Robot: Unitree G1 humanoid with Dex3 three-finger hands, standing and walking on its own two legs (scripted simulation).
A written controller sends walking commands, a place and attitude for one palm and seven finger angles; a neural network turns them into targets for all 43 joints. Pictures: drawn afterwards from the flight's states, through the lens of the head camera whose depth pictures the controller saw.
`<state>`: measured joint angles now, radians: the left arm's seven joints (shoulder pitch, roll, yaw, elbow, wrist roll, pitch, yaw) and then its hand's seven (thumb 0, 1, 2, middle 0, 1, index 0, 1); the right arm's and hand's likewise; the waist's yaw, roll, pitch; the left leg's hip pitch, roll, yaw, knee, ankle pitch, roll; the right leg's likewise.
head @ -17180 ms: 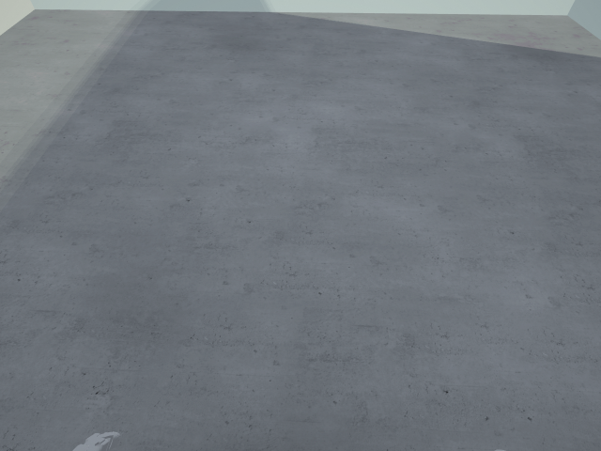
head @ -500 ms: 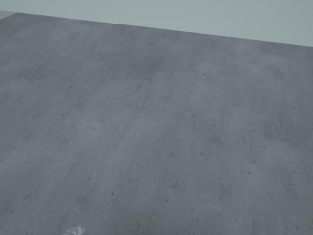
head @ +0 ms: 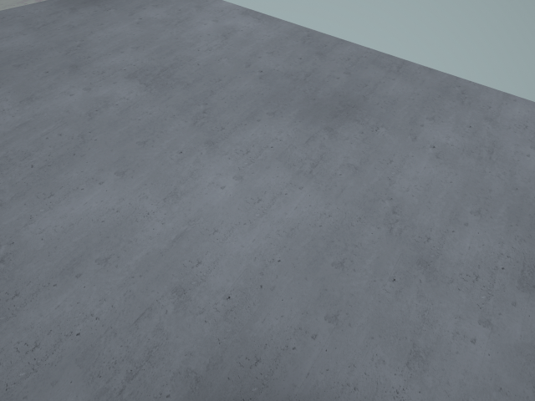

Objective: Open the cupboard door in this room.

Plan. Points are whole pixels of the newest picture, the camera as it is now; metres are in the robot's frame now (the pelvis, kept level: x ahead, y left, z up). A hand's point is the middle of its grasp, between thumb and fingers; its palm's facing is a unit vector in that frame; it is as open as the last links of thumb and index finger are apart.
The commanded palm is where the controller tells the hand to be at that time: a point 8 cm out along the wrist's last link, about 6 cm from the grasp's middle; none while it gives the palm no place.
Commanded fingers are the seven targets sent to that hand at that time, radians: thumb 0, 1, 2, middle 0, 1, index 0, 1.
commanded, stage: turn or walk to find it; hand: left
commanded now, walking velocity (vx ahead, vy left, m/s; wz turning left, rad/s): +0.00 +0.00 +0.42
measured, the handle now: out of the picture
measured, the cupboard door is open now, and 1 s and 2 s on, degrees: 0 0 0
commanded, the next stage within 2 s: none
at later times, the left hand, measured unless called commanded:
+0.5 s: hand out of the picture +0.05 +0.18 -0.14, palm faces +0.20 -0.94 -0.27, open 7.4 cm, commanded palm none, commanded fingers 0.00 0.90 0.90 -0.20 -0.30 -0.20 -0.30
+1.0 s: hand out of the picture -0.14 +0.20 -0.17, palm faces +0.47 -0.85 -0.25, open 7.4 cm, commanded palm none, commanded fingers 0.00 0.90 0.90 -0.20 -0.30 -0.20 -0.30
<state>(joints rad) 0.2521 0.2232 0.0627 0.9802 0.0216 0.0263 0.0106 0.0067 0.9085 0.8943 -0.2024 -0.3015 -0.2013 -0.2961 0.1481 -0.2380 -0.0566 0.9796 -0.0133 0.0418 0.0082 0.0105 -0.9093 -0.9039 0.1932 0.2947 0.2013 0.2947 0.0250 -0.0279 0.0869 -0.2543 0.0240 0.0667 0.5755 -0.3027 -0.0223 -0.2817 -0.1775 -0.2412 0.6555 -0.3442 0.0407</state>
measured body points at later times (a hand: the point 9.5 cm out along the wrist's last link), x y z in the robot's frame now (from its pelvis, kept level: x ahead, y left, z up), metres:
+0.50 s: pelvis -0.02 -0.03 +0.00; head +0.01 -0.06 +0.45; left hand +0.04 +0.23 -0.12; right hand +0.08 -0.26 -0.16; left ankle -0.02 +0.11 -0.71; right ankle +0.01 -0.13 -0.73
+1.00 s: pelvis -0.06 +0.00 +0.00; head -0.04 +0.03 +0.45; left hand -0.16 +0.24 -0.15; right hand +0.13 -0.19 -0.13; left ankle -0.11 +0.09 -0.73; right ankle -0.01 -0.13 -0.69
